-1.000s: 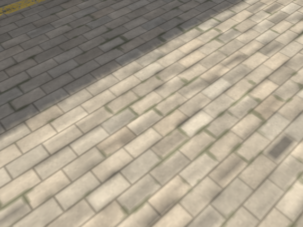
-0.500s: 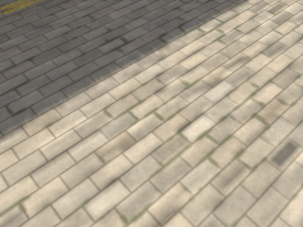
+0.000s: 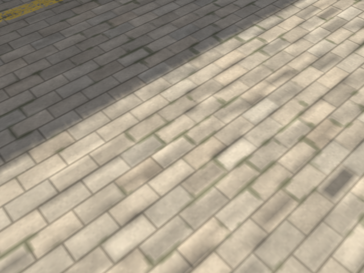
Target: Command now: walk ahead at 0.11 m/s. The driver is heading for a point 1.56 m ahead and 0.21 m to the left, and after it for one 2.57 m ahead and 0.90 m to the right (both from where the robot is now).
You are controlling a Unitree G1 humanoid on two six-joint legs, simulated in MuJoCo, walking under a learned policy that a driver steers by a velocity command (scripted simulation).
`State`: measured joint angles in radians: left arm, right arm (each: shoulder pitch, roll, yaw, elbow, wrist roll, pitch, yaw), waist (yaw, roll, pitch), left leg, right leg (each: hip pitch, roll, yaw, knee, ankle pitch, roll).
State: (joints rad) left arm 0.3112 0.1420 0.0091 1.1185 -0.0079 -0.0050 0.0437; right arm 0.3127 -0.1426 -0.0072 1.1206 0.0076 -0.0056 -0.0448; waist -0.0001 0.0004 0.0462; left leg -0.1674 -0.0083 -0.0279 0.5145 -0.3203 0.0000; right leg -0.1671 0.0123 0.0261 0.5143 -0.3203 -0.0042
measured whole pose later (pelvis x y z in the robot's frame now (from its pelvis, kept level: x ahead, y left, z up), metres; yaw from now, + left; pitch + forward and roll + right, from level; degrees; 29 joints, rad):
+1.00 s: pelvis +0.39 +0.01 +0.01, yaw +1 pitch +0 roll -2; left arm 0.32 0.23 0.04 0.99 0.00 -0.11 -0.04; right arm 0.20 -0.25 -0.04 0.89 0.01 -0.09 -0.02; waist 0.03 0.04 0.01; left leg -0.64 0.13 -0.06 1.12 -0.21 0.04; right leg -0.17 0.09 -0.07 0.28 -0.12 -0.09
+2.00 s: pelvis +0.92 +0.04 +0.00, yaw +0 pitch +1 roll +0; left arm 0.14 0.24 0.06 0.90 -0.01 -0.10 -0.04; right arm 0.33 -0.25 -0.05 0.98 0.03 -0.10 0.00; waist -0.01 0.02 0.03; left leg -0.37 0.04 -0.03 1.18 -0.39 0.05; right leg -0.38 0.02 -0.06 0.49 -0.15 -0.06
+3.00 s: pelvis +1.38 +0.08 +0.00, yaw +0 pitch +2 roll +2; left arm 0.08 0.23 0.05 0.92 0.01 -0.05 0.00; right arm 0.20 -0.25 -0.05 0.98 -0.01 -0.05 -0.03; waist -0.02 0.01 0.03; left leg -0.25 -0.04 0.02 0.77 -0.51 0.00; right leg -0.44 0.00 0.01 0.51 -0.10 -0.04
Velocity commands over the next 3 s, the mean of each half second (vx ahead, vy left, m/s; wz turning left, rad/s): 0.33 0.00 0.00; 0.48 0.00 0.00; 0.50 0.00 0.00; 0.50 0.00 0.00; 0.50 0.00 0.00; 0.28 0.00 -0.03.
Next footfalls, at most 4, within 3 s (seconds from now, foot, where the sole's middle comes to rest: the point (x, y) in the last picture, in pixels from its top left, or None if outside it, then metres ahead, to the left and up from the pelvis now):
0.76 right None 0.45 -0.07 -0.77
1.30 left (144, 220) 0.71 0.18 -0.77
1.88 right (200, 156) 1.03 -0.05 -0.77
2.46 left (151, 109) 1.34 0.19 -0.77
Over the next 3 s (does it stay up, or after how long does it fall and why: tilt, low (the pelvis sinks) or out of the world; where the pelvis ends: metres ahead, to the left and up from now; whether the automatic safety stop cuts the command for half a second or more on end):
stays up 1.38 0.08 0.00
